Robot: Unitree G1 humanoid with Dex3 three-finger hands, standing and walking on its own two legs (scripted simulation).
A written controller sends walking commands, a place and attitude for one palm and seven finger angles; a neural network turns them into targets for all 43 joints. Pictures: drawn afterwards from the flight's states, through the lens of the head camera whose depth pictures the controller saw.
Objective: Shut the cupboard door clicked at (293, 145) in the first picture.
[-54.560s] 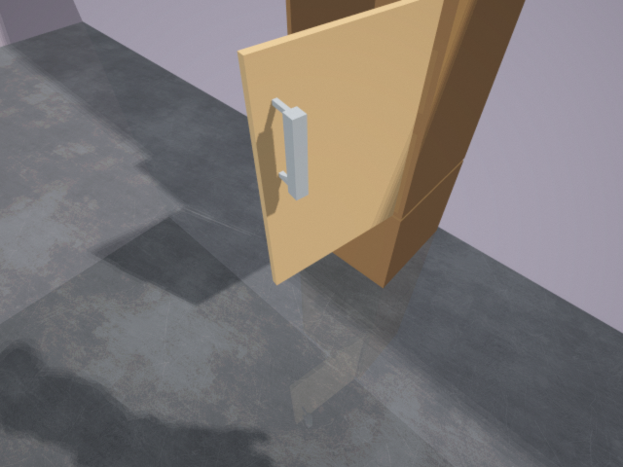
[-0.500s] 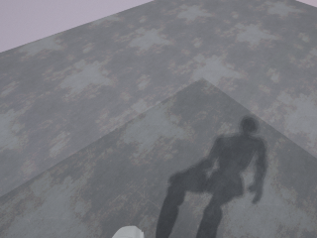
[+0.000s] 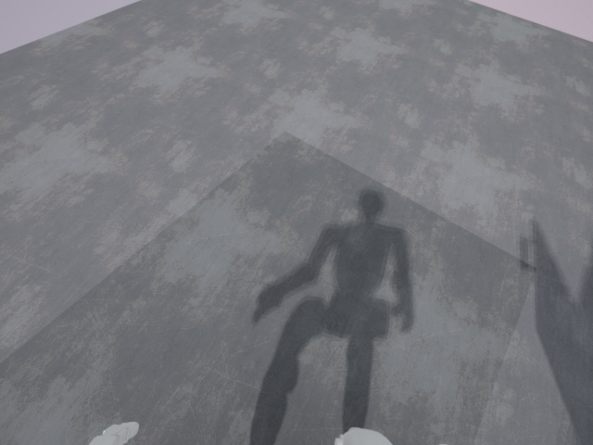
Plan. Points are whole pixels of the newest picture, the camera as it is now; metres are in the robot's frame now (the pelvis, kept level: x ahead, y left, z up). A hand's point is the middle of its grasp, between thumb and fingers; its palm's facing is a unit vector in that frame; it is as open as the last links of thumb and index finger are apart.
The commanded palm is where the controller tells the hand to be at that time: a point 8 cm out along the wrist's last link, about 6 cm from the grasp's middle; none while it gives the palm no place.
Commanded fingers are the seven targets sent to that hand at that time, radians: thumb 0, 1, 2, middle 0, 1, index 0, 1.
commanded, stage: turn to face it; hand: left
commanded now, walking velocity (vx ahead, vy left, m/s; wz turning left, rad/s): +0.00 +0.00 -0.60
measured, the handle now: out of the picture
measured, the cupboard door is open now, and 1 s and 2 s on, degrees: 35 35 35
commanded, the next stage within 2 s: none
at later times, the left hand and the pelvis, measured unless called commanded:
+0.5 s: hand (203, 440) +0.14 +0.15 -0.17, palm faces -0.24 -0.95 -0.21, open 7.4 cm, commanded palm none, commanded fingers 0.00 0.90 0.90 -0.20 -0.30 -0.20 -0.30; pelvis +0.02 -0.02 +0.00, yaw -16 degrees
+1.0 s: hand (258, 369) +0.25 +0.08 -0.16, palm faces -0.54 -0.80 -0.28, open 7.4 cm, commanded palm none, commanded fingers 0.00 0.90 0.90 -0.20 -0.30 -0.20 -0.30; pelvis +0.03 -0.04 -0.02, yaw -34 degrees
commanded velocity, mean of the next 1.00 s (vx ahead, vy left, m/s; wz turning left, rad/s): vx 0.00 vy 0.00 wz -0.60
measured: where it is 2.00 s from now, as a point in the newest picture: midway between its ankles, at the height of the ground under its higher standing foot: outside the picture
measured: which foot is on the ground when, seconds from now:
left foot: down 0.00-0.16, up 0.18-0.54, down 0.56-0.92, up 0.94-1.00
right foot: up 0.00-0.14, down 0.16-0.56, up 0.58-0.90, down 0.92-1.00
